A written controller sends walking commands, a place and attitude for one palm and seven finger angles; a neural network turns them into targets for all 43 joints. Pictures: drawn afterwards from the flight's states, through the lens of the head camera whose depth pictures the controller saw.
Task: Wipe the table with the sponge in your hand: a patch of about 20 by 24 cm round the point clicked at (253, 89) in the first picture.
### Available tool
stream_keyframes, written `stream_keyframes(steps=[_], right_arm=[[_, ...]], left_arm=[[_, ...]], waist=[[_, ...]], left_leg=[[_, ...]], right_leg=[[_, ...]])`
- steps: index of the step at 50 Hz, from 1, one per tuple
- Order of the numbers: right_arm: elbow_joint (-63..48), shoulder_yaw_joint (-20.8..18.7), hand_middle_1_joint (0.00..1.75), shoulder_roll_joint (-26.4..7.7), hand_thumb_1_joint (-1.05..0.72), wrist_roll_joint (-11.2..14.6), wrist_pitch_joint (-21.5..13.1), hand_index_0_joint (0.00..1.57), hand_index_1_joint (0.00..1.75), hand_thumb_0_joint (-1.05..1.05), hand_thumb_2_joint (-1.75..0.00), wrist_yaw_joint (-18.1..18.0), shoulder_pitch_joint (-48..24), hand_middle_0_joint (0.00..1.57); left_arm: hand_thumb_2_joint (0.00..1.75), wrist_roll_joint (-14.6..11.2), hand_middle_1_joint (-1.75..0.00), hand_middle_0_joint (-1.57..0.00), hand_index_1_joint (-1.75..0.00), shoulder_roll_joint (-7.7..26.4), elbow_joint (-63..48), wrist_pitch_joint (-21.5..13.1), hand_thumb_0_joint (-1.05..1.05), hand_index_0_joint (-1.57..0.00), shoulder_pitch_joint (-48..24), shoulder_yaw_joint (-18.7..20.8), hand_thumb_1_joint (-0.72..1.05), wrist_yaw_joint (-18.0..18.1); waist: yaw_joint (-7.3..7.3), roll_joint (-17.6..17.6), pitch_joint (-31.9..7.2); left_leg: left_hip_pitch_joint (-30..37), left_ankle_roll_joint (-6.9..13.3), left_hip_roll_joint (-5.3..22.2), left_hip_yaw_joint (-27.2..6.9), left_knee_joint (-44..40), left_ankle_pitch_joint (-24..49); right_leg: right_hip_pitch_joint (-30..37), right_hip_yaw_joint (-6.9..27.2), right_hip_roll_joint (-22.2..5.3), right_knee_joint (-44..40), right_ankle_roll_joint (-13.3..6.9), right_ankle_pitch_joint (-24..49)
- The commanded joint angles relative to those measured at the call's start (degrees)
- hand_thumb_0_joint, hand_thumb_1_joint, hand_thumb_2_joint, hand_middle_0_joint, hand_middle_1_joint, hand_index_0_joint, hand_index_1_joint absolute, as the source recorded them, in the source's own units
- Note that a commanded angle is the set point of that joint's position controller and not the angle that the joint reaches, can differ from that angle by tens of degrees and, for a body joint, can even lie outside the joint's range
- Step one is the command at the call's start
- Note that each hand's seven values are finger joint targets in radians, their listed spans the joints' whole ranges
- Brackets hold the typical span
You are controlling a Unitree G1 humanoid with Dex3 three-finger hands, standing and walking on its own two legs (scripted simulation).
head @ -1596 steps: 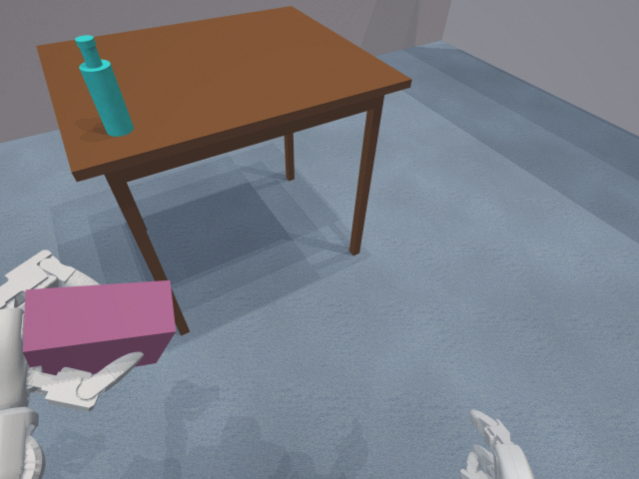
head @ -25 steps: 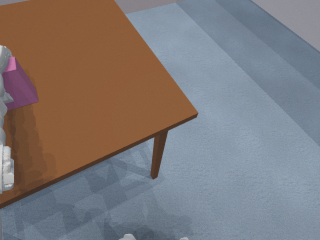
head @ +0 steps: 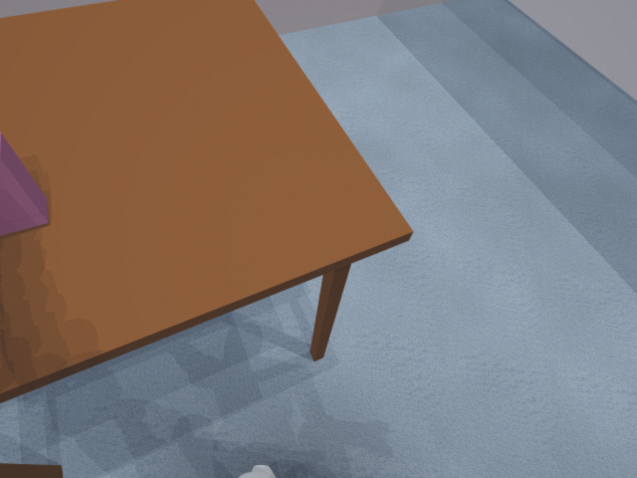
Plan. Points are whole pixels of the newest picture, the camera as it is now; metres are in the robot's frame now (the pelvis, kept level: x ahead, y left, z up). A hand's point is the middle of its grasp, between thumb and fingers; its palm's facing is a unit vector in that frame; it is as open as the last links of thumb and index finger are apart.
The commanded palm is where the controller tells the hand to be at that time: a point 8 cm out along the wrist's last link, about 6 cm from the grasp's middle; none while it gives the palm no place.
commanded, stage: wipe back along the first lane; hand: left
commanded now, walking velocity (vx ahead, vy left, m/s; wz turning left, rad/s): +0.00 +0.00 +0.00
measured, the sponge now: out of the picture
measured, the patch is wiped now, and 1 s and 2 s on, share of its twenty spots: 0.85 0.95 1.00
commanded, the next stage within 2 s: lift the sponge slowly off the table in 1.70 s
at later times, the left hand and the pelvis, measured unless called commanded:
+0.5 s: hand out of the picture +0.40 +0.41 +0.09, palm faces -0.09 +0.02 -1.00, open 9.2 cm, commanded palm +0.38 +0.39 +0.13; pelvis -0.01 +0.00 +0.00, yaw +0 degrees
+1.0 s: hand out of the picture +0.37 +0.38 +0.09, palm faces -0.05 +0.03 -1.00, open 9.2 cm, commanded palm +0.33 +0.37 +0.12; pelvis -0.01 +0.01 +0.01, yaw +0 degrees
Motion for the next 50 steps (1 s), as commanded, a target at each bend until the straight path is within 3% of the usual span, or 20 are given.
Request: stream_keyframes(steps=[1,4,7,8,10,14,16,19,20,21,23,29,32,35,37,39,41,43,45,50], right_arm=[[-1.98,-3.58,0.3,-10.9,-0.9,-0.11,0.02,0.2,0.3,0.0,-0.9,-0.68,8.77,0.2],[-2.0,-3.36,0.3,-11.2,-0.9,-0.15,0.38,0.2,0.3,0.0,-0.9,-0.76,8.4,0.2],[-2.39,-3.44,0.3,-10.88,-0.9,0.02,0.51,0.2,0.3,0.0,-0.9,-0.75,8.02,0.2],[-2.34,-3.45,0.3,-11.02,-0.9,0.03,0.62,0.2,0.3,0.0,-0.9,-0.72,7.94,0.2],[-2.52,-3.71,0.3,-10.59,-0.9,0.09,0.51,0.2,0.3,0.0,-0.9,-0.64,8.01,0.2],[-2.79,-3.77,0.3,-10.59,-0.9,-0.01,0.77,0.2,0.3,0.0,-0.9,-0.13,6.92,0.2],[-2.91,-3.59,0.3,-10.53,-0.9,0.19,0.94,0.2,0.3,0.0,-0.9,0.11,5.92,0.2],[-3.03,-3.62,0.3,-10.52,-0.9,0.27,0.8,0.2,0.3,0.0,-0.9,0.25,5.04,0.2],[-2.8,-3.52,0.3,-10.45,-0.9,0.4,0.81,0.2,0.3,0.0,-0.9,0.3,4.89,0.2],[-3.11,-3.59,0.3,-10.13,-0.9,0.54,0.66,0.2,0.3,0.0,-0.9,0.3,4.62,0.2],[-3.07,-3.47,0.3,-10.32,-0.9,0.63,0.42,0.2,0.3,0.0,-0.9,0.16,4.22,0.2],[-3.98,-3.89,0.3,-9.34,-0.9,0.6,-0.62,0.2,0.3,0.0,-0.9,0.26,3.29,0.2],[-4.3,-3.77,0.3,-9.0,-0.9,0.83,-0.69,0.2,0.3,0.0,-0.9,0.3,2.19,0.2],[-4.43,-3.6,0.3,-9.1,-0.9,0.75,-0.76,0.2,0.3,0.0,-0.9,0.17,1.48,0.2],[-4.98,-3.74,0.3,-8.48,-0.9,0.81,-1.01,0.2,0.3,0.0,-0.9,0.31,0.84,0.2],[-5.03,-3.64,0.3,-8.78,-0.9,0.77,-0.81,0.2,0.3,0.0,-0.9,0.32,0.22,0.2],[-5.53,-3.66,0.3,-8.34,-0.9,0.87,-1.0,0.2,0.3,0.0,-0.9,0.49,-0.54,0.2],[-5.97,-3.62,0.3,-8.38,-0.9,0.9,-0.89,0.2,0.3,0.0,-0.9,0.62,-1.42,0.2],[-6.12,-3.57,0.3,-8.17,-0.9,0.93,-0.89,0.2,0.3,0.0,-0.9,0.53,-2.04,0.2],[-6.71,-3.27,0.3,-8.01,-0.9,1.04,-0.75,0.2,0.3,0.0,-0.9,0.35,-4.14,0.2]], left_arm=[[1.3,-0.34,-1.6,-1.2,-1.6,20.55,-11.11,-1.06,0.0,-1.2,-22.96,3.28,0.1,2.64],[1.3,-0.06,-1.6,-1.2,-1.6,22.84,-11.95,-1.54,0.0,-1.2,-23.48,4.71,0.1,2.76],[1.3,-0.51,-1.6,-1.2,-1.6,19.67,-9.45,-1.39,0.0,-1.2,-19.87,2.97,0.1,2.71],[1.3,-0.56,-1.6,-1.2,-1.6,21.09,-10.21,-1.52,0.0,-1.2,-18.96,4.39,0.1,2.82],[1.3,-0.58,-1.6,-1.2,-1.6,18.7,-12.04,-2.06,0.0,-1.2,-18.79,2.88,0.1,2.85],[1.3,-2.46,-1.6,-1.2,-1.6,17.87,-12.81,-2.1,0.0,-1.2,-12.36,5.02,0.1,3.33],[1.3,-2.86,-1.6,-1.2,-1.6,16.31,-10.56,-1.35,0.0,-1.2,-10.11,4.1,0.1,3.91],[1.3,-2.4,-1.6,-1.2,-1.6,17.12,-12.55,-0.98,0.0,-1.2,-9.79,5.25,0.1,4.98],[1.3,-2.05,-1.6,-1.2,-1.6,17.18,-11.59,-0.56,0.0,-1.2,-9.51,4.93,0.1,5.38],[1.3,-2.12,-1.6,-1.2,-1.6,13.84,-10.73,0.02,0.0,-1.2,-8.6,2.59,0.1,5.53],[1.3,-2.25,-1.6,-1.2,-1.6,14.37,-10.31,0.63,0.0,-1.2,-8.64,2.96,0.1,5.94],[1.3,-2.96,-1.6,-1.2,-1.6,8.97,-14.1,0.91,0.0,-1.2,-4.72,0.91,0.1,5.89],[1.3,-3.6,-1.6,-1.2,-1.6,5.23,-12.42,2.11,0.0,-1.2,-2.42,-1.56,0.1,6.05],[1.3,-2.91,-1.6,-1.2,-1.6,7.07,-13.81,2.83,0.0,-1.2,-2.97,-0.35,0.1,6.37],[1.3,-3.22,-1.6,-1.2,-1.6,2.99,-14.23,3.63,0.0,-1.2,-0.44,-2.85,0.1,6.28],[1.3,-3.7,-1.6,-1.2,-1.6,4.38,-14.94,4.0,0.0,-1.2,1.25,-0.94,0.1,6.0],[1.3,-4.23,-1.6,-1.2,-1.6,1.03,-17.22,4.53,0.0,-1.2,1.68,-3.69,0.1,5.67],[1.3,-4.64,-1.6,-1.2,-1.6,2.37,-17.76,5.35,0.0,-1.2,5.29,-1.71,0.1,5.51],[1.3,-4.75,-1.6,-1.2,-1.6,0.59,-19.81,5.74,0.0,-1.2,4.3,-3.35,0.1,5.14],[1.3,-5.66,-1.6,-1.2,-1.6,0.82,-22.45,7.12,0.0,-1.2,8.89,-2.19,0.1,4.36]], waist=[[-0.62,9.98,-21.81],[-0.23,10.08,-22.79],[-0.55,7.82,-20.76],[0.2,8.0,-22.18],[0.13,10.25,-23.02],[2.0,8.4,-22.98],[1.65,5.62,-19.07],[2.51,6.06,-19.48],[2.33,5.96,-18.72],[1.63,4.96,-16.99],[1.64,3.58,-15.37],[2.99,5.58,-17.83],[2.09,1.55,-13.24],[3.12,2.85,-13.99],[3.0,2.66,-13.02],[3.96,1.87,-13.63],[3.46,2.38,-13.56],[4.59,1.34,-13.48],[3.98,2.13,-13.1],[4.87,0.92,-11.88]], left_leg=[[23.38,-2.13,0.34,-0.7,-1.58,32.97],[22.03,-2.02,0.18,-0.45,-1.79,31.42],[19.78,-1.31,0.03,-0.04,-1.89,26.48],[19.89,-1.33,0.03,-0.01,-2.03,26.64],[22.93,-2.06,0.41,-0.62,-1.72,30.78],[21.97,-1.77,0.4,-0.2,-2.3,31.72],[18.74,-1.17,0.14,0.06,-2.91,26.53],[18.49,-1.02,0.01,0.08,-4.35,24.78],[18.42,-1.15,0.01,-0.12,-4.41,24.49],[17.8,-1.03,-0.06,-0.05,-4.71,22.87],[16.33,-0.67,-0.09,-0.07,-5.79,18.44],[21.3,-1.59,0.46,-0.81,-6.51,24.41],[18.23,-0.85,0.05,-0.24,-7.15,19.54],[18.85,-1.19,0.19,-0.77,-8.18,20.02],[19.31,-1.1,0.04,-0.41,-8.01,20.12],[19.33,-1.2,0.23,-0.51,-8.66,21.15],[20.25,-1.09,0.1,-0.2,-8.27,22.44],[19.44,-1.0,-0.06,-0.05,-8.68,22.35],[20.66,-1.17,0.21,-0.44,-8.92,23.19],[20.45,-0.89,-0.09,-0.04,-9.86,22.88]], right_leg=[[1.13,-1.48,2.29,-1.35,-3.55,18.08],[2.43,-1.34,2.14,-0.96,-3.72,18.92],[2.18,-1.22,2.13,-1.39,-3.49,16.97],[3.1,-1.16,2.14,-1.18,-3.6,17.41],[1.37,-1.66,2.27,-0.8,-3.65,17.29],[4.23,-1.54,2.15,-0.93,-3.73,18.91],[4.16,-1.57,2.15,-1.22,-3.46,16.7],[6.08,-1.39,1.82,-1.67,-3.73,16.4],[5.44,-1.44,1.94,-1.49,-3.69,15.73],[4.84,-1.64,1.95,-1.91,-3.59,14.64],[5.31,-1.37,1.8,-2.72,-3.63,12.68],[6.15,-1.84,1.73,-2.72,-3.97,14.09],[6.46,-1.87,1.58,-3.6,-3.58,12.59],[7.2,-1.94,1.37,-3.32,-3.88,12.21],[7.27,-1.99,1.36,-3.76,-3.84,12.29],[9.03,-1.85,1.18,-3.99,-4.03,13.28],[8.99,-1.88,1.14,-3.93,-3.78,14.14],[10.86,-1.83,1.05,-4.17,-3.85,14.55],[10.06,-2.06,0.96,-4.04,-3.75,14.05],[12.53,-1.86,0.73,-4.98,-3.75,14.8]])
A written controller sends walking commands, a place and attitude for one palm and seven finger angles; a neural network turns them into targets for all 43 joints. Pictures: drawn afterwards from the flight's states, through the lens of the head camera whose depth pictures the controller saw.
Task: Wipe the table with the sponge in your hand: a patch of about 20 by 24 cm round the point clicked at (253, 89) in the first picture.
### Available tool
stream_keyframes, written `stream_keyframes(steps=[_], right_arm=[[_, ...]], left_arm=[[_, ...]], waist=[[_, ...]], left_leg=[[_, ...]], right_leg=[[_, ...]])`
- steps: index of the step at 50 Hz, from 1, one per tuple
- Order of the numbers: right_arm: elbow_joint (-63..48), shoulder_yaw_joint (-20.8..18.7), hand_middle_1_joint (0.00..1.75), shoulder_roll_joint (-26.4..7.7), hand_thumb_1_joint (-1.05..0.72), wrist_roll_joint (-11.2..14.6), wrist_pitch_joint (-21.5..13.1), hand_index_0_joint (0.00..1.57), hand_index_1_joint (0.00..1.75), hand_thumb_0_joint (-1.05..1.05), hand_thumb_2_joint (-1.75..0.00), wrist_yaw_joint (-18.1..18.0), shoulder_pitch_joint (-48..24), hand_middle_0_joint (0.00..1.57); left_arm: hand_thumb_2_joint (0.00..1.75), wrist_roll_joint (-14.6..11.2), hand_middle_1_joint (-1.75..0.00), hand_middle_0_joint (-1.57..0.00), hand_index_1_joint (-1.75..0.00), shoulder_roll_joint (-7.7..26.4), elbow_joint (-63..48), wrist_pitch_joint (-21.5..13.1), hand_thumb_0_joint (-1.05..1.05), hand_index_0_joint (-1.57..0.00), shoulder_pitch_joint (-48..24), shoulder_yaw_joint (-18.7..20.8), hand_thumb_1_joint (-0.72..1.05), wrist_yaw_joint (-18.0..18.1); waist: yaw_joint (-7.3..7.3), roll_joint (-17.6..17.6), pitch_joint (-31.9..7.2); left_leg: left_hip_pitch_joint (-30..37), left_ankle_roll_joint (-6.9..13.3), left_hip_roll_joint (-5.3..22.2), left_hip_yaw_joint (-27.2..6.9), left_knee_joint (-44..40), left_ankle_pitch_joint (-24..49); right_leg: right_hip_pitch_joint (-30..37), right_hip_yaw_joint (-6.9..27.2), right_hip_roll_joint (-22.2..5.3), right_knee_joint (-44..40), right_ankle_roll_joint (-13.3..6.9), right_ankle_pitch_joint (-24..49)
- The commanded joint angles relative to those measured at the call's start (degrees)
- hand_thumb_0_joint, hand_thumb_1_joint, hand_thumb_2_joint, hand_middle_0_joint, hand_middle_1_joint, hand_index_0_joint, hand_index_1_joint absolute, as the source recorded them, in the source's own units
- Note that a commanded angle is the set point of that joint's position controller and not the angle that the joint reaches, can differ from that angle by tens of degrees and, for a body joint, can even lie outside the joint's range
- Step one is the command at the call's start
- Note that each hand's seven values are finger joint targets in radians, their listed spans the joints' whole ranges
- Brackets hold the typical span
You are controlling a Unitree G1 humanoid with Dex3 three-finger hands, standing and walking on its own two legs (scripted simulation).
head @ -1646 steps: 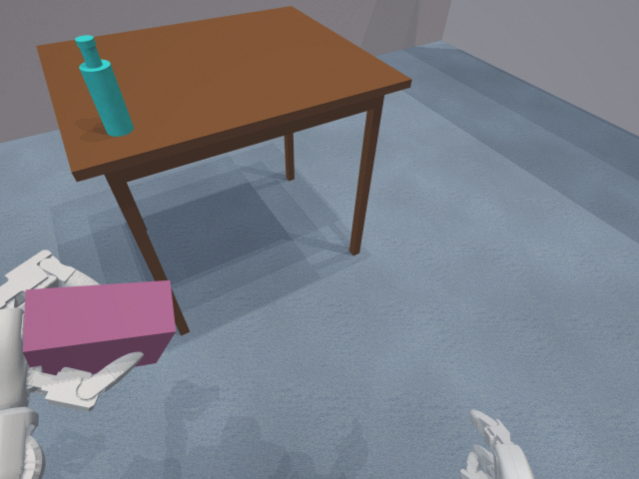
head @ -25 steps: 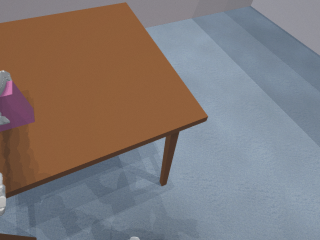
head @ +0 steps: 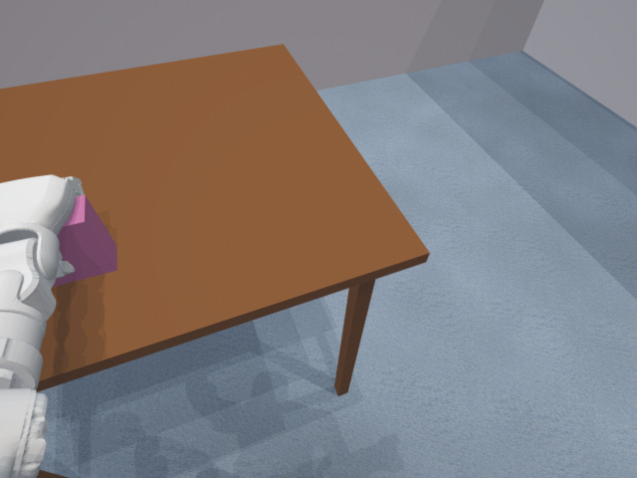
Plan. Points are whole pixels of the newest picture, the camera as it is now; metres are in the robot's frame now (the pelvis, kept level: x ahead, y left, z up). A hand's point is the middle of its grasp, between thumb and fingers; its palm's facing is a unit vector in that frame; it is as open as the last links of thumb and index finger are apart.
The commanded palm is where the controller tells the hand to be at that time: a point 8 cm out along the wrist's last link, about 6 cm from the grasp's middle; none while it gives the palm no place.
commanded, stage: wipe back along the first lane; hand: left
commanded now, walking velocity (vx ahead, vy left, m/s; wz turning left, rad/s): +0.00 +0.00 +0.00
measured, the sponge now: (60, 253) +0.37 +0.38 +0.05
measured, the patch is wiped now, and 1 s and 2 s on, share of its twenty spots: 0.95 1.00 1.00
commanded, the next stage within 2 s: lift the sponge slowly off the table in 0.70 s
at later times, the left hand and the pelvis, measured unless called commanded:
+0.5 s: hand (58, 263) +0.33 +0.35 +0.08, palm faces -0.05 +0.02 -1.00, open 9.2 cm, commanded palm +0.30 +0.33 +0.11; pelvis +0.00 -0.01 +0.01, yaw +1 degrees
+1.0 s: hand (60, 288) +0.30 +0.33 +0.08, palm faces -0.05 +0.01 -1.00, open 9.2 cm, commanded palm +0.28 +0.32 +0.13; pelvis +0.01 -0.02 +0.01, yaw +2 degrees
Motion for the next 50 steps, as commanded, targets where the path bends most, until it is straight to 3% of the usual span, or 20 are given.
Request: stream_keyframes(steps=[1,4,6,9,12,14,17,19,22,24,27,29,32,34,40,41,46,47,49,50], right_arm=[[-6.08,-2.86,0.3,-9.13,-0.9,0.16,-1.34,0.2,0.3,0.0,-0.9,-0.51,-0.54,0.2],[-6.88,-2.94,0.3,-8.92,-0.9,0.19,-1.43,0.2,0.3,0.0,-0.9,-0.32,-2.02,0.2],[-6.94,-2.99,0.3,-8.79,-0.9,0.23,-1.44,0.2,0.3,0.0,-0.9,-0.22,-2.59,0.2],[-7.52,-2.99,0.3,-8.58,-0.9,0.03,-1.6,0.2,0.3,0.0,-0.9,-0.15,-4.1,0.2],[-7.24,-2.55,0.3,-8.6,-0.9,0.1,-1.51,0.2,0.3,0.0,-0.9,-0.52,-5.1,0.2],[-7.64,-2.21,0.3,-8.51,-0.9,0.01,-1.62,0.2,0.3,0.0,-0.9,-0.85,-6.42,0.2],[-7.41,-1.96,0.3,-8.27,-0.9,0.05,-1.73,0.2,0.3,0.0,-0.9,-1.25,-6.66,0.2],[-7.89,-1.8,0.3,-8.1,-0.9,-0.01,-1.84,0.2,0.3,0.0,-0.9,-1.4,-7.67,0.2],[-8.11,-1.68,0.3,-7.95,-0.9,-0.01,-2.1,0.2,0.3,0.0,-0.9,-1.57,-7.9,0.2],[-8.32,-1.56,0.3,-8.06,-0.9,-0.22,-2.19,0.2,0.3,0.0,-0.9,-1.72,-8.49,0.2],[-8.47,-1.48,0.3,-7.71,-0.9,-0.15,-2.42,0.2,0.3,0.0,-0.9,-1.65,-8.92,0.2],[-8.94,-1.6,0.3,-7.67,-0.9,-0.21,-2.53,0.2,0.3,0.0,-0.9,-1.44,-9.89,0.2],[-9.25,-1.81,0.3,-7.27,-0.9,-0.12,-2.96,0.2,0.3,0.0,-0.9,-0.94,-10.43,0.2],[-9.35,-1.78,0.3,-7.54,-0.9,-0.23,-2.99,0.2,0.3,0.0,-0.9,-0.92,-11.51,0.2],[-8.99,-1.42,0.3,-7.27,-0.9,-0.25,-3.38,0.2,0.3,0.0,-0.9,-1.15,-13.04,0.2],[-8.45,-1.38,0.3,-7.48,-0.9,-0.26,-3.28,0.2,0.3,0.0,-0.9,-1.4,-12.95,0.2],[-7.72,-0.93,0.3,-7.38,-0.9,-0.48,-3.44,0.2,0.3,0.0,-0.9,-2.6,-13.41,0.2],[-8.07,-0.78,0.3,-7.26,-0.9,-0.4,-3.53,0.2,0.3,0.0,-0.9,-2.69,-13.6,0.2],[-8.5,-0.63,0.3,-7.27,-0.9,-0.72,-3.66,0.2,0.3,0.0,-0.9,-2.88,-14.08,0.2],[-8.06,-0.68,0.3,-7.19,-0.9,-0.71,-3.62,0.2,0.3,0.0,-0.9,-3.0,-13.44,0.2]], left_arm=[[1.3,-0.11,-1.6,-1.2,-1.6,11.34,-7.08,0.74,0.0,-1.2,-8.44,0.99,0.1,-1.11],[1.3,-0.67,-1.6,-1.2,-1.6,9.9,-11.36,1.38,0.0,-1.2,-4.82,0.98,0.1,-1.55],[1.3,-1.07,-1.6,-1.2,-1.6,7.36,-12.72,2.35,0.0,-1.2,-3.74,-0.8,0.1,-1.58],[1.3,-1.58,-1.6,-1.2,-1.6,7.75,-17.29,3.39,0.0,-1.2,-0.7,0.54,0.1,-1.7],[1.3,-2.04,-1.6,-1.2,-1.6,7.26,-16.83,5.21,0.0,-1.2,0.38,0.14,0.1,-1.9],[1.3,-2.37,-1.6,-1.2,-1.6,8.26,-19.04,5.58,0.0,-1.2,0.22,1.19,0.1,-2.26],[1.3,-1.89,-1.6,-1.2,-1.6,7.13,-18.45,6.31,0.0,-1.2,0.97,-0.13,0.1,-2.74],[1.3,-1.97,-1.6,-1.2,-1.6,7.35,-20.93,6.14,0.0,-1.2,1.14,0.29,0.1,-3.24],[1.3,-2.06,-1.6,-1.2,-1.6,5.06,-22.06,6.49,0.0,-1.2,0.94,-1.95,0.1,-3.63],[1.3,-2.11,-1.6,-1.2,-1.6,7.98,-22.68,6.31,0.0,-1.2,3.47,1.37,0.1,-3.89],[1.3,-2.66,-1.6,-1.2,-1.6,4.95,-23.91,6.34,0.0,-1.2,6.07,-0.84,0.1,-4.09],[1.3,-3.2,-1.6,-1.2,-1.6,6.51,-27.08,6.06,0.0,-1.2,9.16,1.69,0.1,-4.14],[1.3,-4.13,-1.6,-1.2,-1.6,2.97,-30.07,6.69,0.0,-1.2,14.57,-0.06,0.1,-3.75],[1.3,-4.3,-1.6,-1.2,-1.6,4.83,-32.46,7.23,0.0,-1.2,15.16,2.02,0.1,-3.51],[1.3,-5.29,-1.6,-1.2,-1.6,3.8,-35.46,9.59,0.0,-1.2,18.31,1.69,0.1,-3.09],[1.3,-5.16,-1.6,-1.2,-1.6,4.59,-34.4,9.99,0.0,-1.2,17.83,2.27,0.1,-3.11],[1.3,-3.92,-1.6,-1.2,-1.6,6.74,-33.49,10.33,0.0,-1.2,11.85,2.32,0.1,-3.86],[1.3,-4.14,-1.6,-1.2,-1.6,5.66,-34.74,9.98,0.0,-1.2,10.1,0.88,0.1,-4.18],[1.3,-3.67,-1.6,-1.2,-1.6,9.28,-36.29,8.87,0.0,-1.2,8.88,3.93,0.1,-4.46],[1.3,-3.31,-1.6,-1.2,-1.6,9.13,-34.94,8.64,0.0,-1.2,8.7,3.46,0.1,-4.51]], waist=[[0.41,0.01,-11.05],[1.29,0.75,-12.36],[0.58,-0.63,-10.76],[1.8,0.57,-12.4],[1.27,-2.35,-9.26],[2.1,-1.67,-9.9],[1.51,-2.47,-7.83],[2.22,-1.29,-9.27],[1.47,-1.09,-7.86],[2.83,-1.29,-9.64],[2.39,-1.63,-8.4],[3.46,-1.41,-10.31],[3.38,-1.89,-8.95],[3.82,-2.03,-9.56],[3.78,-2.81,-7.35],[3.47,-3.65,-5.61],[3.07,-2.55,-5.55],[2.92,-1.67,-6.28],[3.82,-0.18,-8.77],[3.37,-0.54,-8.15]], left_leg=[[11.55,-1.77,1.32,-1.26,-5.68,21.37],[13.3,-2.07,1.64,-1.65,-5.92,24.87],[13.63,-1.95,1.8,-1.8,-5.88,23.68],[14.74,-2.27,1.87,-2.06,-6.3,25.7],[12.9,-1.79,1.26,-1.49,-6.94,20.83],[12.88,-1.57,1.11,-1.3,-7.82,19.73],[12.83,-1.54,0.88,-1.2,-7.93,18.25],[13.42,-1.46,0.84,-1.07,-8.3,18.58],[13.84,-1.41,0.7,-1.08,-8.08,17.72],[13.63,-1.32,0.6,-1.08,-8.21,19.52],[13.65,-1.21,0.4,-0.5,-7.88,19.48],[14.27,-1.15,0.51,-0.58,-7.7,22.0],[14.66,-1.28,0.67,-0.5,-7.43,23.56],[14.64,-1.22,0.73,-0.5,-7.61,24.13],[14.31,-1.02,0.07,-0.02,-8.24,21.43],[13.66,-1.1,0.15,-0.07,-8.52,20.38],[14.69,-0.9,-0.25,0.01,-9.16,18.06],[15.24,-0.8,-0.52,0.03,-9.07,18.1],[16.14,-0.8,-0.42,-0.2,-9.13,19.85],[15.89,-0.74,-0.58,0.04,-8.77,19.99]], right_leg=[[4.38,-3.15,2.19,-2.68,-4.28,13.79],[5.37,-3.01,2.03,-2.93,-4.36,14.63],[4.18,-3.3,2.09,-2.99,-4.06,13.56],[5.95,-3.12,1.93,-3.23,-4.28,14.22],[6.39,-3.26,1.88,-3.81,-4.04,13.32],[8.13,-2.97,1.66,-4.34,-4.24,13.34],[7.43,-3.25,1.73,-4.63,-4.15,12.39],[8.73,-2.89,1.62,-4.97,-4.33,12.9],[7.71,-3.27,1.7,-4.94,-4.2,12.41],[10.04,-2.72,1.64,-5.13,-4.47,14.09],[10.03,-2.98,1.57,-4.99,-4.14,15.23],[11.88,-2.43,1.47,-4.95,-4.26,17.18],[11.52,-2.93,1.5,-4.58,-3.91,18.15],[12.53,-2.45,1.43,-4.69,-4.04,18.97],[13.41,-2.43,1.32,-5.04,-3.7,18.39],[12.69,-2.75,1.43,-5.34,-3.72,17.59],[12.39,-2.72,1.49,-6.3,-3.81,15.14],[12.61,-2.57,1.4,-6.44,-3.77,15.5],[14.26,-2.07,1.44,-6.3,-4.09,16.79],[13.91,-2.36,1.4,-6.12,-3.93,17.0]])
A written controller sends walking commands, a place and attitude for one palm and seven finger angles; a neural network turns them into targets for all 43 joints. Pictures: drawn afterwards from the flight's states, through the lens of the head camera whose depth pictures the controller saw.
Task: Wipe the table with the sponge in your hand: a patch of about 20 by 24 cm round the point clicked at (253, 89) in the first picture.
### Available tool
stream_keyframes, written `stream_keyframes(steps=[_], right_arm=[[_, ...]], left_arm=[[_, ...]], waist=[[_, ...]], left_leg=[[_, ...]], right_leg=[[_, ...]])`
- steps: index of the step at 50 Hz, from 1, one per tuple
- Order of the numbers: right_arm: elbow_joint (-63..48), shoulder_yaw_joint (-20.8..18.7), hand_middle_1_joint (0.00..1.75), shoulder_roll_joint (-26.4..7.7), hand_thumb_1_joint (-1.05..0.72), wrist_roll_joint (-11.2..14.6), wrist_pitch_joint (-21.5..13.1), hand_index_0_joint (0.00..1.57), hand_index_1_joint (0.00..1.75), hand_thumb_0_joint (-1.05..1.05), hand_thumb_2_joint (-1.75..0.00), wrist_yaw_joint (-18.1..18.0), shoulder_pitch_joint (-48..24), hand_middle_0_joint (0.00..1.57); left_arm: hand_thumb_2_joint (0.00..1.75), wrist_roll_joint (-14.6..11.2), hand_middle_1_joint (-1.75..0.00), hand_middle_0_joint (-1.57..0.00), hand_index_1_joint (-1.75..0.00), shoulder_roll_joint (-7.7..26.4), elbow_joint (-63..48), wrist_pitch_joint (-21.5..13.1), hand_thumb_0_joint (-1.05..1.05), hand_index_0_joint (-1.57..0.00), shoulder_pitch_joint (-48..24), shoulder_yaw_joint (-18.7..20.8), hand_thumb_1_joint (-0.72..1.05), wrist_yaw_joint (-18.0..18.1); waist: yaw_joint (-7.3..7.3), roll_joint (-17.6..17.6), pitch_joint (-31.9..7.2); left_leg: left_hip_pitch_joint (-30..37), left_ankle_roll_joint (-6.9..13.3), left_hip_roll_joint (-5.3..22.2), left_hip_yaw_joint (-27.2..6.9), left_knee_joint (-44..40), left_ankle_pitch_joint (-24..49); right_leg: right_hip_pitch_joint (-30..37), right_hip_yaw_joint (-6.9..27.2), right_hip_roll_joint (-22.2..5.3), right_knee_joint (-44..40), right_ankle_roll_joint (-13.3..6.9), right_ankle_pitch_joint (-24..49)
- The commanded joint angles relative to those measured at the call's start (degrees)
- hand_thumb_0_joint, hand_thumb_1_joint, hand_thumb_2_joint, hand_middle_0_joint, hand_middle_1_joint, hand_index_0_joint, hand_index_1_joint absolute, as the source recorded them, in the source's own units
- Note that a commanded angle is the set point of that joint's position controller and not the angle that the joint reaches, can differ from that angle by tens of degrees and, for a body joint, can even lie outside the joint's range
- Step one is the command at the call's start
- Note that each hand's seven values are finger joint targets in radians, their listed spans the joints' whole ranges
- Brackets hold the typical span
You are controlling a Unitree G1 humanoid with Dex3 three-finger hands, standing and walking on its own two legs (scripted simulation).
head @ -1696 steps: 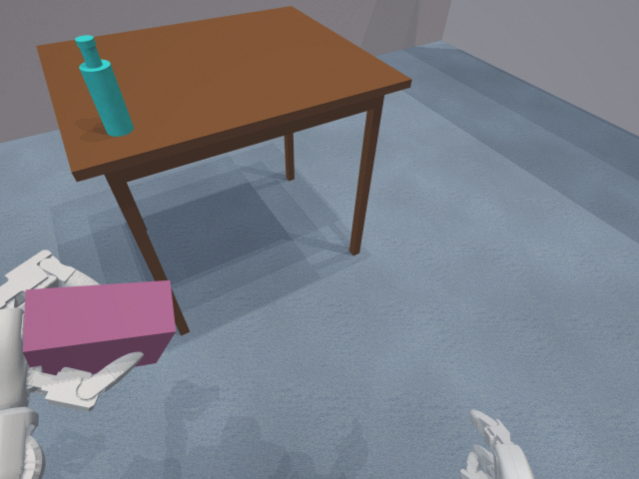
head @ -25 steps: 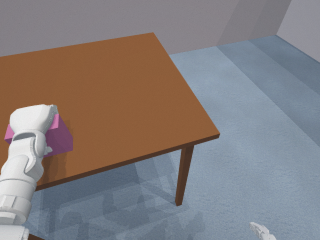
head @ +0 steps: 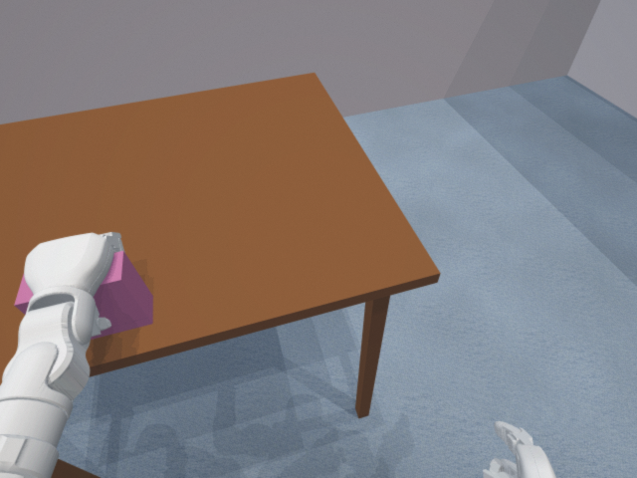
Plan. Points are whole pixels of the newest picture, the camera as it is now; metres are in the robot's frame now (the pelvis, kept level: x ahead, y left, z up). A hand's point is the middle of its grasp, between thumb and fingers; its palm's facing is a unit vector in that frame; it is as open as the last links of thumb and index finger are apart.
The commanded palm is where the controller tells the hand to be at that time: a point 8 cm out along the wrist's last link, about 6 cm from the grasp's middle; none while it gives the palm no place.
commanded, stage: lift the sponge slowly off the table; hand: left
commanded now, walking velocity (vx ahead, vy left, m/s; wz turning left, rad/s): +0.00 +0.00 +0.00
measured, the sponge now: (98, 307) +0.29 +0.35 +0.04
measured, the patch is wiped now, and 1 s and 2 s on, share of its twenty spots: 1.00 1.00 1.00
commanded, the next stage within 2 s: bring the sponge back beside the body in 1.90 s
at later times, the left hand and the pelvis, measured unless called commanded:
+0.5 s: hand (82, 290) +0.29 +0.34 +0.08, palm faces -0.03 +0.00 -1.00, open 9.2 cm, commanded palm +0.27 +0.34 +0.15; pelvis +0.00 +0.00 +0.00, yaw +1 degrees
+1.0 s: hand (75, 269) +0.30 +0.34 +0.12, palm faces -0.02 +0.01 -1.00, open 9.2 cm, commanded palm +0.27 +0.33 +0.19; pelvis -0.01 +0.00 +0.01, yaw +1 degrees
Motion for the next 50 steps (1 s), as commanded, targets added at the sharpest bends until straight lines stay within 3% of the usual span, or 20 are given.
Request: stream_keyframes(steps=[1,4,5,6,9,11,12,14,17,19,23,25,30,32,34,36,39,41,46,50], right_arm=[[-7.65,-2.32,0.3,-7.3,-0.9,-0.24,-2.32,0.2,0.3,0.0,-0.9,-0.87,-5.01,0.2],[-8.56,-2.29,0.3,-7.35,-0.9,-0.41,-2.58,0.2,0.3,0.0,-0.9,-0.78,-5.8,0.2],[-8.53,-2.38,0.3,-7.06,-0.9,-0.38,-2.8,0.2,0.3,0.0,-0.9,-0.82,-5.42,0.2],[-8.19,-2.69,0.3,-7.14,-0.9,-0.52,-2.87,0.2,0.3,0.0,-0.9,-0.73,-4.94,0.2],[-8.9,-2.64,0.3,-7.33,-0.9,-0.58,-2.9,0.2,0.3,0.0,-0.9,-0.6,-6.17,0.2],[-8.59,-2.83,0.3,-6.88,-0.9,-0.5,-3.05,0.2,0.3,0.0,-0.9,-0.46,-5.95,0.2],[-8.4,-2.85,0.3,-7.14,-0.9,-0.44,-3.01,0.2,0.3,0.0,-0.9,-0.38,-5.85,0.2],[-9.24,-2.73,0.3,-7.0,-0.9,-0.47,-3.43,0.2,0.3,0.0,-0.9,-0.38,-7.21,0.2],[-7.98,-2.71,0.3,-7.07,-0.9,-0.43,-3.37,0.2,0.3,0.0,-0.9,-0.65,-6.79,0.2],[-8.13,-2.29,0.3,-7.19,-0.9,-0.31,-3.43,0.2,0.3,0.0,-0.9,-1.12,-7.84,0.2],[-7.26,-2.2,0.3,-7.03,-0.9,-0.32,-3.69,0.2,0.3,0.0,-0.9,-1.66,-7.12,0.2],[-8.07,-1.88,0.3,-6.6,-0.9,-0.34,-4.07,0.2,0.3,0.0,-0.9,-1.66,-7.35,0.2],[-8.39,-1.36,0.3,-6.71,-0.9,-0.27,-3.3,0.2,0.3,0.0,-0.9,-1.09,-7.82,0.2],[-8.27,-1.37,0.3,-7.04,-0.9,-0.38,-2.87,0.2,0.3,0.0,-0.9,-0.93,-7.76,0.2],[-9.56,-1.05,0.3,-6.99,-0.9,-0.36,-2.58,0.2,0.3,0.0,-0.9,-0.47,-9.14,0.2],[-9.17,-1.22,0.3,-6.56,-0.9,-0.32,-2.52,0.2,0.3,0.0,-0.9,-0.28,-8.5,0.2],[-10.02,-1.0,0.3,-6.93,-0.9,-0.15,-2.47,0.2,0.3,0.0,-0.9,-0.11,-9.4,0.2],[-9.09,-1.11,0.3,-7.13,-0.9,-0.27,-2.51,0.2,0.3,0.0,-0.9,-0.25,-8.59,0.2],[-9.04,-0.91,0.3,-6.81,-0.9,-0.18,-2.94,0.2,0.3,0.0,-0.9,-0.6,-8.72,0.2],[-9.45,-0.98,0.3,-6.68,-0.9,-0.15,-3.37,0.2,0.3,0.0,-0.9,-0.53,-8.94,0.2]], left_arm=[[1.3,0.42,-1.6,-1.2,-1.6,13.49,-5.0,-1.11,0.0,-1.2,-12.47,5.02,0.1,-0.02],[1.3,0.65,-1.6,-1.2,-1.6,16.64,-9.36,-2.72,0.0,-1.2,-14.02,7.63,0.1,-0.01],[1.3,0.58,-1.6,-1.2,-1.6,15.05,-9.91,-2.96,0.0,-1.2,-14.85,6.01,0.1,0.11],[1.3,0.34,-1.6,-1.2,-1.6,15.45,-9.27,-3.12,0.0,-1.2,-12.68,7.23,0.1,0.39],[1.3,-0.24,-1.6,-1.2,-1.6,18.97,-13.31,-3.74,0.0,-1.2,-12.87,10.71,0.1,0.87],[1.3,-0.6,-1.6,-1.2,-1.6,16.54,-13.04,-3.48,0.0,-1.2,-9.8,9.37,0.1,1.35],[1.3,-0.77,-1.6,-1.2,-1.6,17.27,-14.23,-3.4,0.0,-1.2,-10.68,10.0,0.1,1.61],[1.3,-0.77,-1.6,-1.2,-1.6,19.31,-18.62,-3.47,0.0,-1.2,-13.21,11.35,0.1,2.03],[1.3,-0.81,-1.6,-1.2,-1.6,17.9,-15.27,-2.06,0.0,-1.2,-12.71,10.19,0.1,2.43],[1.3,-0.42,-1.6,-1.2,-1.6,20.01,-15.85,-1.84,0.0,-1.2,-17.69,10.63,0.1,2.24],[1.3,0.3,-1.6,-1.2,-1.6,18.66,-14.27,-1.78,0.0,-1.2,-21.35,7.78,0.1,1.47],[1.3,0.15,-1.6,-1.2,-1.6,18.09,-16.07,-2.11,0.0,-1.2,-23.38,6.74,0.1,0.79],[1.3,-0.23,-1.6,-1.2,-1.6,17.87,-13.04,-0.92,0.0,-1.2,-21.15,6.83,0.1,-0.87],[1.3,-0.25,-1.6,-1.2,-1.6,19.14,-12.34,-0.54,0.0,-1.2,-20.44,8.06,0.1,-1.26],[1.3,-0.29,-1.6,-1.2,-1.6,21.68,-15.73,-0.63,0.0,-1.2,-20.36,10.37,0.1,-1.72],[1.3,-0.4,-1.6,-1.2,-1.6,17.87,-14.52,-0.22,0.0,-1.2,-18.77,7.57,0.1,-2.1],[1.3,-0.79,-1.6,-1.2,-1.6,18.99,-17.16,0.28,0.0,-1.2,-20.52,8.1,0.1,-2.75],[1.3,-0.53,-1.6,-1.2,-1.6,20.0,-15.33,0.6,0.0,-1.2,-20.82,8.73,0.1,-2.81],[1.3,-0.44,-1.6,-1.2,-1.6,19.46,-15.91,0.23,0.0,-1.2,-23.88,7.26,0.1,-3.67],[1.3,-0.67,-1.6,-1.2,-1.6,20.86,-19.42,-0.41,0.0,-1.2,-26.26,8.1,0.1,-4.08]], waist=[[-0.87,-3.17,-10.08],[0.06,-0.48,-13.38],[-0.56,-0.18,-12.91],[-0.19,-0.87,-12.69],[0.62,-0.63,-15.43],[0.43,0.19,-13.49],[0.35,-0.92,-13.33],[0.69,1.26,-15.59],[0.09,0.06,-12.12],[-0.26,-0.01,-12.33],[-0.88,1.99,-12.52],[-0.72,2.68,-14.33],[-0.04,0.61,-12.16],[0.48,-0.24,-12.15],[1.48,2.08,-14.09],[0.7,1.01,-12.03],[0.67,1.5,-12.88],[0.4,0.23,-11.25],[-0.02,0.71,-11.33],[0.36,2.6,-14.35]], left_leg=[[5.69,0.66,-0.39,1.4,-3.44,18.8],[7.1,0.6,-0.35,1.08,-3.41,21.15],[7.58,0.74,-0.53,1.27,-2.85,22.31],[7.62,0.65,-0.27,1.19,-2.73,23.27],[8.16,0.69,-0.37,1.22,-2.67,25.37],[8.03,0.6,-0.4,1.38,-2.54,26.19],[8.1,0.52,-0.26,1.15,-2.77,26.4],[9.49,0.55,-0.29,1.12,-2.86,27.46],[8.46,0.4,-0.48,1.14,-3.63,23.9],[8.39,0.52,-0.56,1.11,-4.57,20.83],[9.83,0.33,-0.76,0.82,-5.0,20.54],[11.07,0.33,-0.65,0.31,-5.31,20.82],[9.83,0.06,-0.36,0.31,-6.63,20.25],[9.55,0.02,-0.32,0.43,-7.02,20.82],[9.98,-0.12,-0.32,0.37,-7.38,22.23],[10.18,-0.06,-0.06,0.46,-7.32,22.83],[10.8,0.0,-0.01,0.54,-7.79,22.3],[10.06,-0.02,-0.07,0.45,-8.15,20.94],[10.91,0.21,-0.39,0.27,-8.39,19.99],[12.8,0.1,-0.34,0.22,-7.95,22.41]], right_leg=[[4.12,-1.53,1.65,-3.0,-2.55,17.36],[5.69,-0.98,1.74,-2.73,-2.86,18.83],[5.27,-1.23,1.6,-2.49,-2.7,19.92],[5.37,-1.51,1.64,-2.37,-2.7,20.62],[7.72,-0.72,1.56,-2.16,-2.68,23.25],[6.78,-1.45,1.55,-2.04,-2.47,22.82],[6.76,-1.68,1.67,-2.2,-2.48,22.75],[7.79,-1.02,1.69,-2.2,-2.63,23.25],[6.09,-1.78,1.81,-2.99,-2.47,20.04],[6.33,-1.4,1.83,-3.73,-2.59,17.61],[5.56,-1.94,1.78,-4.23,-2.76,16.52],[6.18,-1.94,1.74,-4.22,-2.86,15.8],[7.26,-2.15,1.61,-5.15,-2.85,15.64],[8.37,-2.07,1.53,-5.46,-2.95,16.74],[10.23,-1.61,1.53,-5.39,-3.16,17.47],[8.81,-2.13,1.58,-5.61,-2.94,17.21],[9.41,-1.82,1.68,-6.03,-2.99,17.17],[8.87,-2.11,1.63,-6.35,-2.94,16.05],[8.71,-2.12,1.62,-6.94,-3.01,15.02],[9.83,-1.73,1.5,-6.67,-3.1,16.94]])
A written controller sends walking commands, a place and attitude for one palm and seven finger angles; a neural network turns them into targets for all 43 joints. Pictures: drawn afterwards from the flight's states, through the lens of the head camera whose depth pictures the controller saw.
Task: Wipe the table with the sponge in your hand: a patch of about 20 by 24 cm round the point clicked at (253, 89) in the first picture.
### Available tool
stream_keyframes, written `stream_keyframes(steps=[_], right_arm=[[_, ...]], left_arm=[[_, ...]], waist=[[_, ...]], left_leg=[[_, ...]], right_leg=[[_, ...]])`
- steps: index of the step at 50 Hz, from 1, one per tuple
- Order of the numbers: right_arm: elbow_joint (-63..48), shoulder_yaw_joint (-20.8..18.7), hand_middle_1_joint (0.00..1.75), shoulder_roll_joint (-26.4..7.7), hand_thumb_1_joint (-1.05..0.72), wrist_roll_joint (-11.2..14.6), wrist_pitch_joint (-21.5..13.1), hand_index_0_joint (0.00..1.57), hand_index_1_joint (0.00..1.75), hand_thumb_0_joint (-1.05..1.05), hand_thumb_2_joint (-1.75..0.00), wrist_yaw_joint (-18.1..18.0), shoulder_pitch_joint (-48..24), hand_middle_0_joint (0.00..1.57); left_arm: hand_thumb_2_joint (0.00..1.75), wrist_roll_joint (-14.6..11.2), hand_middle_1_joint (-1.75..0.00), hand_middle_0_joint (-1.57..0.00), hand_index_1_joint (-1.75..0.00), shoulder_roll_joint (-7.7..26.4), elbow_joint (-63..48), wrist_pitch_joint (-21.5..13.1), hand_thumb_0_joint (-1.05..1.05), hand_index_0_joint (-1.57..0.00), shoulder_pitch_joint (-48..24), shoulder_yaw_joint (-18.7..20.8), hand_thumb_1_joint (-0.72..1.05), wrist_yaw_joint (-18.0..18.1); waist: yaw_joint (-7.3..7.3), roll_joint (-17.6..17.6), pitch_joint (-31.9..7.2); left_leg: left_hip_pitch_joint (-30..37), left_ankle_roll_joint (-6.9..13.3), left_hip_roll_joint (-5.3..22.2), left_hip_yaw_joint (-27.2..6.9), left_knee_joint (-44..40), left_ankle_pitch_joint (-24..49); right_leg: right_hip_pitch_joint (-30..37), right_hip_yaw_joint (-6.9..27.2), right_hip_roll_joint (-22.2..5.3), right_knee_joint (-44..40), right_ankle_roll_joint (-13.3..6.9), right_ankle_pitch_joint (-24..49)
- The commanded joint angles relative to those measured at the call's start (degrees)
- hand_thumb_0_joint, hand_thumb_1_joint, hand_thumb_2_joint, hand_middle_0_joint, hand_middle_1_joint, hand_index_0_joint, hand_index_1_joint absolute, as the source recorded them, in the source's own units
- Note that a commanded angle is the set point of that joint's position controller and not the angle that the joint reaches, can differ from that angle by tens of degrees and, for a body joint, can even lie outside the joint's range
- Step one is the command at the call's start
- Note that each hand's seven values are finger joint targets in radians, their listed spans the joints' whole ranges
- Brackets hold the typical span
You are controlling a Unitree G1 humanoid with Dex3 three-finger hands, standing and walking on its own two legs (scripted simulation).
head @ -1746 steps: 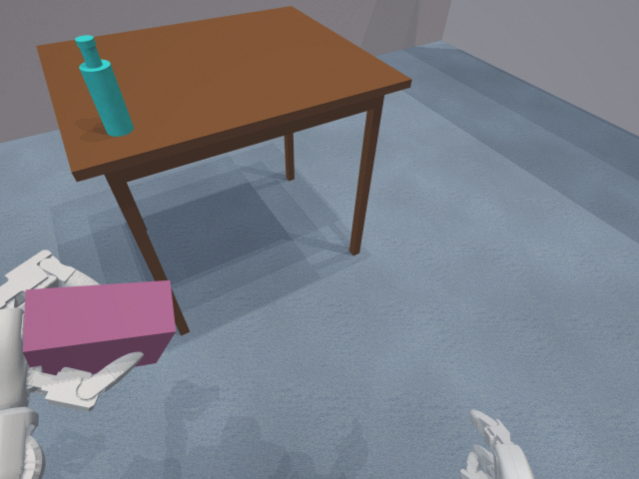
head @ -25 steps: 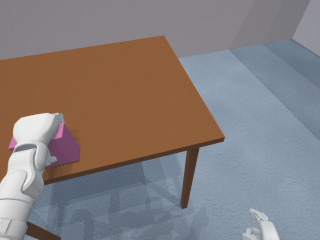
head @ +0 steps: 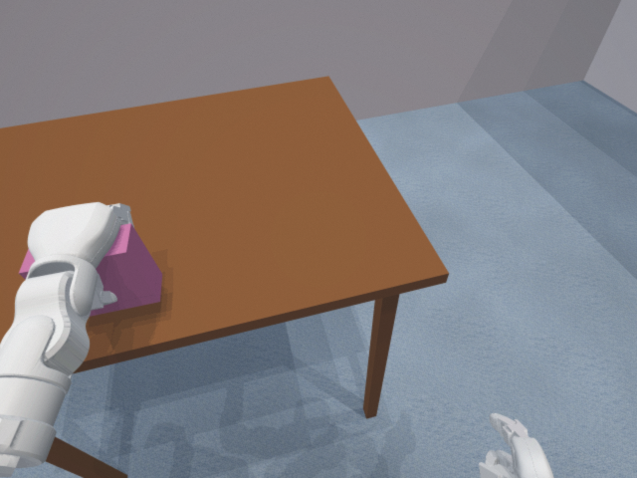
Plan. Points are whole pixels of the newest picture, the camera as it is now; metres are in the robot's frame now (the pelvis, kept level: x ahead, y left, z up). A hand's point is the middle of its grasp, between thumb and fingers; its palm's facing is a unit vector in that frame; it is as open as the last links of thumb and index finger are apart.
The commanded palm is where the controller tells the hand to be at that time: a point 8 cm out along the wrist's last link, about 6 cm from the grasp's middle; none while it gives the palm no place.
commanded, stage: lift the sponge slowly off the table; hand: left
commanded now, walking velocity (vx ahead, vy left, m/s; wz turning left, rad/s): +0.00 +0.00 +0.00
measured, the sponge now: (105, 281) +0.31 +0.34 +0.08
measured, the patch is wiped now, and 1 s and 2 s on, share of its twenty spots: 1.00 1.00 1.00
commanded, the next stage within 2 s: bring the sponge back beside the body in 0.90 s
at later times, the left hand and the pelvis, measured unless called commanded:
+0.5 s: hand (85, 240) +0.31 +0.33 +0.15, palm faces +0.02 +0.01 -1.00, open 9.2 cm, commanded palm +0.28 +0.33 +0.22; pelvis +0.00 +0.00 +0.00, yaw +0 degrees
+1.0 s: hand (78, 225) +0.32 +0.33 +0.17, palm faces +0.02 +0.01 -1.00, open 9.2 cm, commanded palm +0.28 +0.33 +0.24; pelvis +0.00 +0.00 +0.00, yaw +0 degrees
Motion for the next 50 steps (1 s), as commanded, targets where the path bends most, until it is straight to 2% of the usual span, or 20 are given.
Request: stream_keyframes(steps=[1,4,7,9,14,17,19,22,25,27,30,32,34,35,39,42,45,47,49,50], right_arm=[[-8.8,-2.34,0.3,-6.55,-0.9,-0.21,-2.92,0.2,0.3,0.0,-0.9,-0.3,-7.74,0.2],[-9.48,-2.06,0.3,-6.83,-0.9,0.05,-2.47,0.2,0.3,0.0,-0.9,0.06,-8.74,0.2],[-8.98,-1.96,0.3,-6.82,-0.9,0.06,-2.05,0.2,0.3,0.0,-0.9,0.14,-8.49,0.2],[-9.66,-1.71,0.3,-7.04,-0.9,0.28,-2.12,0.2,0.3,0.0,-0.9,0.15,-9.38,0.2],[-10.59,-1.63,0.3,-6.66,-0.9,0.16,-2.42,0.2,0.3,0.0,-0.9,0.27,-9.52,0.2],[-9.93,-1.7,0.3,-6.83,-0.9,0.12,-2.0,0.2,0.3,0.0,-0.9,0.21,-8.95,0.2],[-10.75,-1.47,0.3,-6.83,-0.9,0.18,-2.25,0.2,0.3,0.0,-0.9,0.33,-9.83,0.2],[-9.79,-1.75,0.3,-6.98,-0.9,0.02,-1.92,0.2,0.3,0.0,-0.9,0.31,-8.8,0.2],[-10.49,-1.45,0.3,-6.51,-0.9,0.12,-2.29,0.2,0.3,0.0,-0.9,0.58,-9.65,0.2],[-10.3,-1.54,0.3,-6.73,-0.9,0.2,-1.94,0.2,0.3,0.0,-0.9,0.58,-9.44,0.2],[-10.35,-1.16,0.3,-6.8,-0.9,0.37,-2.02,0.2,0.3,0.0,-0.9,0.55,-9.95,0.2],[-10.57,-1.15,0.3,-6.66,-0.9,0.39,-2.04,0.2,0.3,0.0,-0.9,0.45,-9.93,0.2],[-10.84,-0.91,0.3,-6.93,-0.9,0.46,-2.13,0.2,0.3,0.0,-0.9,0.49,-10.51,0.2],[-10.91,-0.93,0.3,-6.39,-0.9,0.32,-2.41,0.2,0.3,0.0,-0.9,0.49,-10.28,0.2],[-11.2,-0.82,0.3,-6.59,-0.9,0.37,-2.07,0.2,0.3,0.0,-0.9,0.74,-10.97,0.2],[-10.17,-0.94,0.3,-6.9,-0.9,0.36,-1.55,0.2,0.3,0.0,-0.9,0.69,-9.62,0.2],[-11.61,-0.84,0.3,-6.63,-0.9,0.3,-2.01,0.2,0.3,0.0,-0.9,0.99,-10.31,0.2],[-11.03,-0.92,0.3,-6.92,-0.9,0.31,-1.47,0.2,0.3,0.0,-0.9,0.9,-9.82,0.2],[-11.68,-0.85,0.3,-6.95,-0.9,0.47,-1.55,0.2,0.3,0.0,-0.9,1.01,-10.5,0.2],[-11.43,-0.69,0.3,-6.65,-0.9,0.47,-1.72,0.2,0.3,0.0,-0.9,0.89,-10.16,0.2]], left_arm=[[1.3,0.9,-1.6,-1.2,-1.6,18.13,-12.46,-0.61,0.0,-1.2,-20.5,9.09,0.1,2.51],[1.3,0.21,-1.6,-1.2,-1.6,20.08,-12.24,0.16,0.0,-1.2,-19.83,11.18,0.1,1.86],[1.3,0.05,-1.6,-1.2,-1.6,19.07,-10.51,1.02,0.0,-1.2,-19.43,9.71,0.1,1.12],[1.3,0.23,-1.6,-1.2,-1.6,20.48,-11.79,1.26,0.0,-1.2,-22.51,10.11,0.1,0.3],[1.3,-0.38,-1.6,-1.2,-1.6,20.4,-14.54,0.78,0.0,-1.2,-21.16,10.32,0.1,-1.16],[1.3,-0.45,-1.6,-1.2,-1.6,19.46,-13.35,0.98,0.0,-1.2,-20.77,9.2,0.1,-1.61],[1.3,-0.52,-1.6,-1.2,-1.6,21.24,-15.23,1.13,0.0,-1.2,-22.54,10.77,0.1,-1.63],[1.3,-0.45,-1.6,-1.2,-1.6,22.45,-13.55,1.28,0.0,-1.2,-21.63,11.84,0.1,-1.65],[1.3,-0.7,-1.6,-1.2,-1.6,21.83,-16.18,1.57,0.0,-1.2,-23.35,11.15,0.1,-2.1],[1.3,-1.12,-1.6,-1.2,-1.6,20.15,-14.97,2.29,0.0,-1.2,-21.68,9.58,0.1,-2.61],[1.3,-0.57,-1.6,-1.2,-1.6,22.16,-14.67,3.22,0.0,-1.2,-25.18,10.17,0.1,-3.24],[1.3,-0.73,-1.6,-1.2,-1.6,20.09,-14.64,3.27,0.0,-1.2,-25.69,8.03,0.1,-3.71],[1.3,-0.23,-1.6,-1.2,-1.6,22.98,-15.49,3.34,0.0,-1.2,-27.6,10.13,0.1,-4.06],[1.3,-0.23,-1.6,-1.2,-1.6,21.63,-16.38,3.04,0.0,-1.2,-28.36,8.93,0.1,-4.22],[1.3,-0.63,-1.6,-1.2,-1.6,22.89,-15.54,3.56,0.0,-1.2,-27.12,10.42,0.1,-4.74],[1.3,-0.32,-1.6,-1.2,-1.6,21.89,-10.69,4.11,0.0,-1.2,-26.24,9.2,0.1,-5.26],[1.3,-0.49,-1.6,-1.2,-1.6,22.77,-15.59,3.65,0.0,-1.2,-27.44,9.81,0.1,-5.81],[1.3,-0.43,-1.6,-1.2,-1.6,21.65,-12.71,3.93,0.0,-1.2,-24.41,9.15,0.1,-6.25],[1.3,-0.97,-1.6,-1.2,-1.6,23.17,-14.33,3.69,0.0,-1.2,-24.45,10.71,0.1,-6.45],[1.3,-0.61,-1.6,-1.2,-1.6,22.06,-14.69,3.31,0.0,-1.2,-26.91,9.13,0.1,-6.44]], waist=[[-0.4,1.09,-16.29],[0.23,-0.29,-16.12],[-0.15,-0.75,-14.11],[-0.49,0.37,-14.78],[-0.07,1.35,-16.02],[-0.46,0.29,-14.1],[-0.01,1.55,-15.49],[0.1,-0.25,-15.49],[0.18,1.04,-17.03],[-0.3,0.21,-14.91],[-0.31,0.38,-14.99],[-0.56,0.59,-14.31],[-0.34,1.31,-15.66],[-0.2,1.08,-16.87],[0.19,1.5,-15.88],[-0.19,-0.98,-13.67],[0.51,0.66,-18.04],[-0.18,-0.95,-14.55],[0.17,0.09,-14.72],[-0.44,-0.36,-14.77]], left_leg=[[7.44,0.02,0.08,0.96,-2.81,20.02],[6.62,0.05,0.14,1.08,-3.22,19.06],[5.58,-0.08,0.08,1.34,-3.59,17.91],[6.34,0.11,0.12,1.43,-3.43,17.27],[7.28,0.22,0.14,1.01,-2.96,19.47],[6.4,0.17,0.05,1.27,-3.2,18.67],[7.1,0.15,0.19,1.08,-3.22,19.18],[6.5,0.07,0.06,1.28,-2.97,19.88],[7.43,0.04,0.23,1.1,-2.6,21.04],[6.97,-0.02,0.26,1.13,-3.15,20.17],[6.54,-0.01,0.24,1.14,-3.35,18.06],[6.8,-0.03,0.32,0.83,-3.95,17.64],[7.46,0.03,0.34,0.74,-3.72,18.25],[7.67,0.03,0.23,0.83,-3.26,19.19],[7.36,-0.09,0.46,0.88,-3.67,18.38],[5.75,-0.24,0.57,1.01,-4.31,16.68],[7.37,-0.04,0.56,0.87,-3.24,19.26],[6.08,-0.05,0.59,1.19,-3.48,18.37],[6.42,0.1,0.72,0.89,-3.65,17.15],[6.29,0.05,0.64,0.91,-3.52,17.36]], right_leg=[[4.83,-1.32,2.04,-1.58,-3.16,14.74],[6.01,-0.96,2.02,-1.86,-3.17,15.01],[5.61,-1.35,1.71,-2.09,-2.92,14.49],[5.39,-0.84,1.88,-2.46,-3.02,14.21],[6.38,-0.73,1.8,-2.05,-3.12,15.99],[5.52,-1.25,1.62,-2.22,-2.85,15.37],[6.25,-0.78,1.73,-2.16,-3.14,15.63],[6.78,-0.91,1.46,-1.98,-2.94,16.84],[7.11,-0.75,1.35,-1.6,-3.07,17.04],[6.29,-1.09,1.39,-2.14,-2.81,16.67],[6.11,-0.91,1.33,-2.39,-2.96,14.82],[5.76,-1.22,1.36,-2.68,-2.92,14.17],[6.3,-0.73,1.64,-2.77,-3.22,14.73],[6.86,-0.87,1.23,-2.27,-3.13,15.22],[7.08,-0.32,1.27,-2.74,-3.26,15.33],[5.98,-1.15,1.17,-2.91,-2.93,13.65],[8.05,-0.46,0.77,-1.89,-3.26,16.03],[6.63,-0.89,0.96,-2.27,-2.89,15.98],[6.37,-0.57,1.2,-2.5,-3.04,14.56],[5.86,-0.96,1.07,-2.29,-2.94,14.22]])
